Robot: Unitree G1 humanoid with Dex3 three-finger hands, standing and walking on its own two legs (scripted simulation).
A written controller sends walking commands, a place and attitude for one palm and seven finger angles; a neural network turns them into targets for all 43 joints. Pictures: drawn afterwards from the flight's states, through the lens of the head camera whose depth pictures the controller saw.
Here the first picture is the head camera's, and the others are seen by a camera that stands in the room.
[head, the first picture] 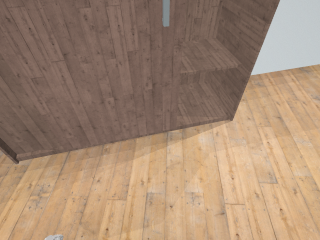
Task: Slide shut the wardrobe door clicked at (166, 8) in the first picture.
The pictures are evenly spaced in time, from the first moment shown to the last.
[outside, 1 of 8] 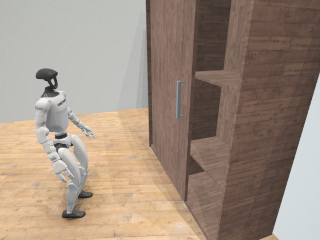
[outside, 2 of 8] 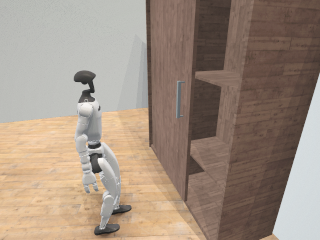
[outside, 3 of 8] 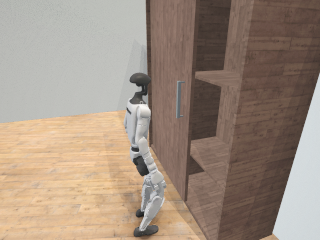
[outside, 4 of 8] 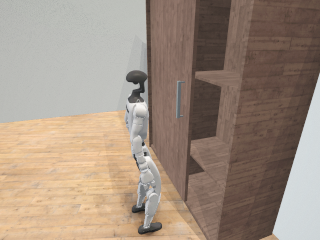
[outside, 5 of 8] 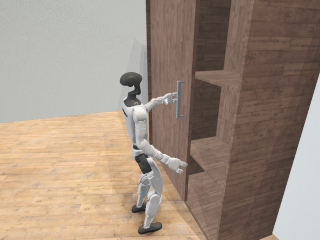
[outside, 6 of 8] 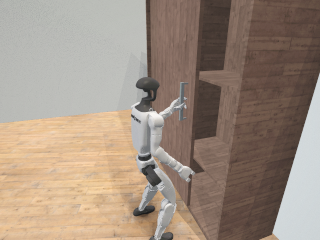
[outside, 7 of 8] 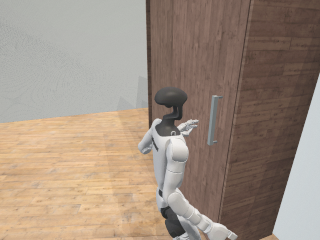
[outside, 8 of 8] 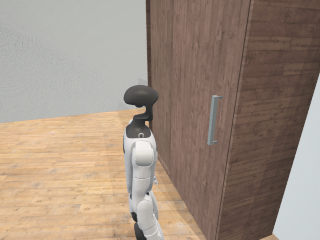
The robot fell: no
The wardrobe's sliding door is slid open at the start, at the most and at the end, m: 0.49 0.49 0.00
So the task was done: yes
